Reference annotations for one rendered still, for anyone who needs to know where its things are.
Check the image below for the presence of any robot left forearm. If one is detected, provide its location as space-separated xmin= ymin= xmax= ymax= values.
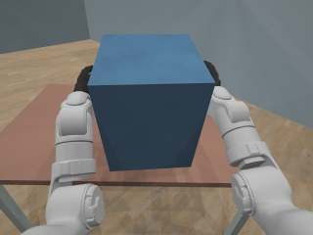
xmin=45 ymin=91 xmax=97 ymax=223

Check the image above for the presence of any right robot hand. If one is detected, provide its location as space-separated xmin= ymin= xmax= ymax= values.
xmin=204 ymin=61 xmax=221 ymax=86

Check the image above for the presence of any robot right forearm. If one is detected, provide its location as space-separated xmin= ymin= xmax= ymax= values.
xmin=206 ymin=86 xmax=293 ymax=202

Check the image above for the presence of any left robot hand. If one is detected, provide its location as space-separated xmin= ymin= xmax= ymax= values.
xmin=73 ymin=65 xmax=93 ymax=95

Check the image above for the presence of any table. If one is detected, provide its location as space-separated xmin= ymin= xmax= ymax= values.
xmin=0 ymin=83 xmax=256 ymax=235

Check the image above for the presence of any robot right upper arm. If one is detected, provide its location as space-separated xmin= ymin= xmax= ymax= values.
xmin=231 ymin=165 xmax=313 ymax=235

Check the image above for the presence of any robot left upper arm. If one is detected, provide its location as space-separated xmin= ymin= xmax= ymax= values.
xmin=21 ymin=183 xmax=105 ymax=235

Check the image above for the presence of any carton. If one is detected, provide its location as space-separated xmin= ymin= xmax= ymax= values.
xmin=87 ymin=34 xmax=216 ymax=171

